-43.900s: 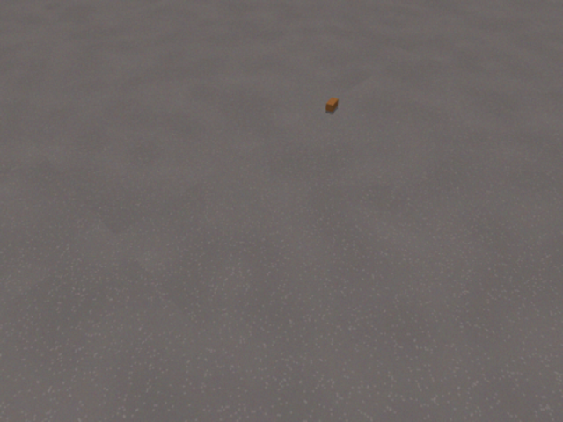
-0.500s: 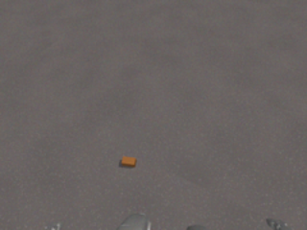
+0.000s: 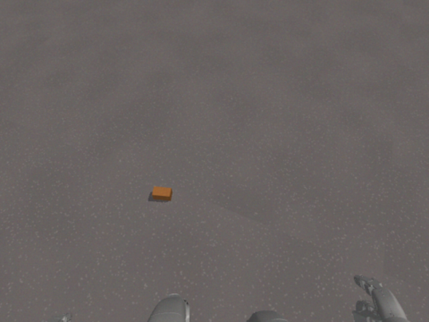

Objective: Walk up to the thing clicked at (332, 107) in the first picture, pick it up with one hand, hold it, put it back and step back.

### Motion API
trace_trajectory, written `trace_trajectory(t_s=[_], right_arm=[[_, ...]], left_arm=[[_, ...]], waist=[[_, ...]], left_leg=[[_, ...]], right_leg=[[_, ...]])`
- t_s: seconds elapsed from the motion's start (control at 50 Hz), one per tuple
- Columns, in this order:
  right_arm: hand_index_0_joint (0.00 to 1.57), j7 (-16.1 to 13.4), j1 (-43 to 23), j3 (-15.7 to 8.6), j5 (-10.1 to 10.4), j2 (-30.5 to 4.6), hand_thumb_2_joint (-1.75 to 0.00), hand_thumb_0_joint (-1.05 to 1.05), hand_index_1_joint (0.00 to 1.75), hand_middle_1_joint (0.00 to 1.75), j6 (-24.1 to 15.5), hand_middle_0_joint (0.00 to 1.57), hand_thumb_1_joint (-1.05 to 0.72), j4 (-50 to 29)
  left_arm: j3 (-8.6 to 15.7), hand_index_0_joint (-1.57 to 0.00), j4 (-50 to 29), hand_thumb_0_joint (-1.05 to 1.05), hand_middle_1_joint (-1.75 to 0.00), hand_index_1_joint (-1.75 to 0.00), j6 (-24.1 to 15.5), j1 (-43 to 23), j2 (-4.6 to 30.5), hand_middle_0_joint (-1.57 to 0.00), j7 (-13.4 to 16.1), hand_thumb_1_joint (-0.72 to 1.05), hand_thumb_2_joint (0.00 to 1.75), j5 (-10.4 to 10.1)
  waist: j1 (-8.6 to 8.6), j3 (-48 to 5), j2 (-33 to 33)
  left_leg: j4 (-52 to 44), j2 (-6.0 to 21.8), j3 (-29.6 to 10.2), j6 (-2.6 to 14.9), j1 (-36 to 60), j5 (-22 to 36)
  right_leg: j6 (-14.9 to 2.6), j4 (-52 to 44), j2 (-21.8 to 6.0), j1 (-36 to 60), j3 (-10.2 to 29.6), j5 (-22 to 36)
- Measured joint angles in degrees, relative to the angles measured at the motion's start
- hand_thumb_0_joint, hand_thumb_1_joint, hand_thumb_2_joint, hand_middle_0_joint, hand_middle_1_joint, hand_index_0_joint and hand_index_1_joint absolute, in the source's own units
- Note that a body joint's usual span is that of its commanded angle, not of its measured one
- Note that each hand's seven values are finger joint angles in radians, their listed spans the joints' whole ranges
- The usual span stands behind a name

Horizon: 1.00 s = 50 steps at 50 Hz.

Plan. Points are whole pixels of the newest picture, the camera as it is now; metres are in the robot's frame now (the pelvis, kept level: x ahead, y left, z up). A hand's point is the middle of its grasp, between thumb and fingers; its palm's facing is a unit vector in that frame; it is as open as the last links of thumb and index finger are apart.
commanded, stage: step back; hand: left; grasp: from above
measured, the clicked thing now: (162, 193) +0.72 +0.27 -0.73
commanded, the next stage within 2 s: stand in 1.90 s
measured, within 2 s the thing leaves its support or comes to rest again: neither
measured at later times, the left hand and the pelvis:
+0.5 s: hand out of the picture -0.06 +0.25 -0.14, palm faces +0.11 -0.92 -0.38, open 7.3 cm; pelvis -0.17 -0.03 +0.00, yaw +7 degrees
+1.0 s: hand out of the picture -0.28 +0.21 -0.13, palm faces +0.09 -0.89 -0.44, open 7.3 cm; pelvis -0.30 -0.07 +0.01, yaw +5 degrees
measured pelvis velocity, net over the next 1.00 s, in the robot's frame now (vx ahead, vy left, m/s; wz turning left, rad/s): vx -0.30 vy -0.07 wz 0.09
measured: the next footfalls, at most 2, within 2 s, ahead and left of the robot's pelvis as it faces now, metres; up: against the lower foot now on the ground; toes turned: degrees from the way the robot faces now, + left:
right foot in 0.02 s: +0.00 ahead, -0.14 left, +0.00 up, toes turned +3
left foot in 0.40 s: -0.12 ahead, +0.09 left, +0.00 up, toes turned +5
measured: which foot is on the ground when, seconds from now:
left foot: down 0.00-0.04, up 0.06-0.38, down 0.40-0.78, up 0.80-1.00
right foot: up 0.00-0.00, down 0.02-0.42, up 0.44-0.74, down 0.76-1.00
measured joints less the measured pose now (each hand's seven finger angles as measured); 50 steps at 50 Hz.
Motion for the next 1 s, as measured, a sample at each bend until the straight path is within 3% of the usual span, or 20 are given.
trace_trajectory(t_s=[0.04, 0.06, 0.1, 0.12, 0.2, 0.26, 0.34, 0.38, 0.42, 0.44, 0.48, 0.52, 0.58, 0.66, 0.74, 0.78, 0.82, 0.88, 0.94, 1.0], right_arm=[[0.21, 0.1, -0.4, -0.3, 0.3, -1.3, -0.90, 0.00, 0.30, 0.30, 0.7, 0.21, -0.90, 0.2], [0.21, -0.1, -0.4, -0.8, 0.6, -1.9, -0.90, 0.00, 0.30, 0.30, 1.1, 0.21, -0.90, 0.6], [0.21, -0.8, 0.6, -1.4, 0.9, -1.8, -0.90, 0.00, 0.30, 0.30, 2.0, 0.21, -0.90, 1.9], [0.21, -0.9, 1.2, -1.4, 1.0, -1.9, -0.90, 0.00, 0.30, 0.30, 2.3, 0.21, -0.90, 2.4], [0.21, -0.9, 4.2, -1.2, 1.4, -2.6, -0.90, 0.00, 0.30, 0.30, 1.5, 0.21, -0.90, 3.6], [0.21, -0.9, 6.0, -1.0, 1.2, -2.4, -0.90, 0.00, 0.30, 0.30, 1.5, 0.21, -0.90, 4.4], [0.21, -0.6, 6.7, -0.8, 0.7, -1.4, -0.90, 0.00, 0.30, 0.30, 1.7, 0.21, -0.90, 5.1], [0.21, -0.3, 6.7, -0.7, 0.6, -0.9, -0.90, 0.00, 0.30, 0.30, 1.4, 0.21, -0.90, 5.0], [0.21, -0.2, 5.9, -0.9, 0.2, 0.2, -0.90, 0.00, 0.30, 0.30, 1.0, 0.21, -0.90, 5.4], [0.21, 0.2, 5.5, -0.7, 0.2, 0.6, -0.90, 0.00, 0.30, 0.30, 1.0, 0.21, -0.90, 5.3], [0.21, 0.7, 5.1, -0.3, -0.1, 0.7, -0.90, 0.00, 0.30, 0.30, 0.9, 0.21, -0.90, 5.1], [0.21, 0.5, 4.7, 0.1, -0.3, 1.1, -0.90, 0.00, 0.30, 0.30, 0.8, 0.21, -0.90, 5.0], [0.21, 0.2, 3.4, 0.3, -0.5, 1.3, -0.90, 0.00, 0.30, 0.30, 0.9, 0.21, -0.90, 4.5], [0.21, 0.2, 0.8, -0.1, -0.7, 0.7, -0.90, 0.00, 0.30, 0.30, 0.8, 0.21, -0.90, 2.7], [0.21, 0.6, -1.3, -0.2, -0.3, -0.6, -0.90, 0.00, 0.30, 0.30, 0.9, 0.21, -0.90, 1.7], [0.21, 0.6, -2.1, -0.6, 0.1, -1.9, -0.90, 0.00, 0.30, 0.30, 1.5, 0.21, -0.90, 2.5], [0.21, 0.2, -1.0, -1.0, 0.5, -1.6, -0.90, 0.00, 0.30, 0.30, 2.3, 0.21, -0.90, 3.9], [0.21, 0.2, 1.2, -1.0, 1.0, -1.7, -0.90, 0.00, 0.30, 0.30, 2.4, 0.21, -0.90, 5.6], [0.21, 0.5, 3.7, -1.1, 0.7, -1.9, -0.90, 0.00, 0.30, 0.30, 1.8, 0.21, -0.90, 7.1], [0.21, 1.3, 5.9, -1.2, 0.1, -1.7, -0.90, 0.00, 0.30, 0.30, 1.6, 0.21, -0.90, 9.1]], left_arm=[[0.1, -0.21, 0.9, 0.00, -0.30, -0.30, -0.7, 0.2, -0.9, -0.20, -0.2, 0.91, 0.90, 0.4], [0.0, -0.21, 1.3, 0.00, -0.30, -0.30, -0.8, 0.3, -1.8, -0.20, -0.4, 0.91, 0.90, 0.8], [-0.6, -0.21, 1.0, 0.00, -0.30, -0.30, -0.5, 1.5, -2.3, -0.20, -0.8, 0.91, 0.90, 1.3], [-0.9, -0.21, 0.9, 0.00, -0.30, -0.30, -0.5, 1.9, -2.7, -0.20, -0.7, 0.91, 0.90, 1.3], [-1.1, -0.21, 0.6, 0.00, -0.30, -0.30, -0.3, 2.0, -3.6, -0.20, -0.1, 0.90, 0.90, 1.7], [-1.1, -0.21, -1.1, 0.00, -0.30, -0.30, -0.8, 0.7, -3.5, -0.20, 0.6, 0.90, 0.90, 1.8], [-1.2, -0.21, -3.7, 0.00, -0.30, -0.30, -1.3, -1.9, -2.6, -0.20, 1.4, 0.90, 0.90, 1.4], [-1.5, -0.21, -4.4, 0.00, -0.30, -0.30, -1.0, -3.2, -2.0, -0.20, 1.4, 0.90, 0.90, 1.0], [-1.5, -0.21, -4.2, 0.00, -0.30, -0.30, -0.4, -4.9, -1.0, -0.20, 1.3, 0.90, 0.90, 0.6], [-1.4, -0.21, -3.6, 0.00, -0.30, -0.30, -0.1, -5.3, -1.0, -0.20, 1.3, 0.90, 0.90, 0.3], [-1.3, -0.21, -2.2, 0.00, -0.30, -0.30, 0.8, -5.6, -1.4, -0.20, 1.4, 0.90, 0.90, 0.2], [-1.1, -0.21, -1.4, 0.00, -0.30, -0.30, 1.1, -5.4, -1.2, -0.20, 1.3, 0.90, 0.90, -0.3], [-0.8, -0.21, -0.8, 0.00, -0.30, -0.30, 0.5, -4.0, -0.9, -0.20, 1.1, 0.90, 0.90, -0.4], [-0.8, -0.21, 0.5, 0.00, -0.30, -0.30, 0.0, -1.9, -0.6, -0.20, 0.8, 0.91, 0.90, -0.1], [-1.1, -0.21, 3.2, 0.00, -0.30, -0.30, -1.5, 0.1, -0.6, -0.20, 0.5, 0.91, 0.90, 0.2], [-1.1, -0.21, 5.4, 0.00, -0.30, -0.30, -2.2, 0.4, -2.1, -0.20, 0.5, 0.91, 0.90, 0.9], [-1.5, -0.21, 6.0, 0.00, -0.30, -0.30, -2.3, 1.9, -2.6, -0.20, 0.1, 0.91, 0.90, 1.5], [-1.8, -0.21, 6.6, 0.00, -0.30, -0.30, -2.5, 3.8, -3.1, -0.20, 0.3, 0.90, 0.90, 1.7], [-1.7, -0.21, 6.5, 0.00, -0.30, -0.30, -3.1, 4.1, -3.1, -0.20, 0.3, 0.90, 0.90, 1.9], [-1.4, -0.21, 5.7, 0.00, -0.30, -0.30, -3.8, 3.6, -2.3, -0.20, 0.1, 0.90, 0.90, 2.1]], waist=[[-0.08, -0.3, 2.3], [-0.67, -0.1, 3.9], [0.18, -1.3, 3.3], [0.65, -1.7, 2.8], [0.46, -2.5, 2.9], [0.26, -2.0, 2.9], [-0.13, -0.6, 2.1], [-0.56, -0.1, 1.4], [-0.34, 1.1, -1.3], [-0.04, 1.3, -1.9], [-0.97, 0.8, -0.8], [-1.24, 0.0, -0.5], [-0.57, -1.2, -0.6], [0.20, -1.4, 0.0], [0.92, -1.9, 0.9], [0.36, -1.4, 4.4], [1.30, -2.9, 4.1], [1.92, -4.3, 3.2], [1.56, -5.0, 3.5], [1.32, -5.5, 3.5]], left_leg=[[2.6, 1.3, -1.1, -0.74, -2.5, 0.1], [4.4, 0.9, -3.5, -0.37, -3.6, -3.2], [12.9, -3.7, -6.8, -0.27, -6.0, -13.6], [18.0, -6.0, -8.0, -0.21, -6.9, -15.4], [29.0, -10.2, -9.2, -0.47, -6.6, -15.7], [27.1, -9.8, -8.0, -1.13, -2.5, -17.8], [15.2, -7.1, -5.0, -0.88, 4.3, -19.4], [6.1, -5.8, -3.3, -0.05, 8.1, -15.6], [1.5, -7.1, -1.6, 1.27, 9.7, -10.0], [1.9, -7.2, -1.1, 1.66, 9.3, -9.8], [2.6, -5.8, -2.0, 2.14, 7.8, -9.2], [1.1, -4.7, -2.5, 2.03, 7.1, -7.3], [-1.0, -3.2, -2.1, 1.84, 5.7, -4.5], [-1.9, -1.5, -1.1, 1.60, 3.1, -1.6], [0.3, 0.2, 0.1, 0.31, -0.5, -0.3], [3.4, 1.5, -2.4, 0.57, -2.4, -2.2], [8.7, -2.1, -6.0, 0.40, -3.8, -12.1], [18.9, -6.7, -8.7, 0.12, -4.7, -14.7], [19.9, -6.9, -7.8, -0.49, -2.3, -14.7], [11.8, -5.1, -5.7, -0.85, 2.9, -16.5]], right_leg=[[-0.61, -7.2, 0.4, 2.7, -2.2, 1.9], [-0.85, -6.8, 1.1, 2.4, -3.4, 2.3], [-1.53, -5.4, -0.1, 0.6, -3.0, 3.1], [-1.68, -5.8, -0.8, 0.2, -2.6, 3.9], [-1.65, -9.1, -2.2, -0.8, -3.3, 7.7], [-1.89, -9.7, -2.7, -2.2, -4.6, 9.6], [-1.76, -8.6, -3.6, -4.9, -6.8, 11.2], [-1.42, -6.9, -4.2, -6.8, -7.7, 11.6], [-1.06, -4.6, -6.0, -8.5, -6.7, 11.8], [-1.22, -3.0, -5.4, -9.3, -5.5, 8.4], [-1.47, 6.2, -1.1, -11.4, -2.2, -0.8], [-1.82, 16.3, 2.8, -12.8, 1.0, -3.2], [-1.23, 22.8, 4.6, -11.6, 2.3, -2.9], [0.41, 14.1, 2.7, -5.0, 0.9, -3.4], [-0.49, -7.1, -0.3, 4.0, -2.2, 0.7], [-0.83, -10.6, 1.6, 5.5, -4.1, 3.3], [-1.56, -8.9, 1.0, 3.9, -3.6, 3.5], [-1.67, -9.5, -0.8, 3.2, -2.8, 5.0], [-1.52, -10.1, -1.7, 2.5, -3.7, 6.1], [-1.47, -9.5, -2.4, 1.6, -5.3, 6.3]])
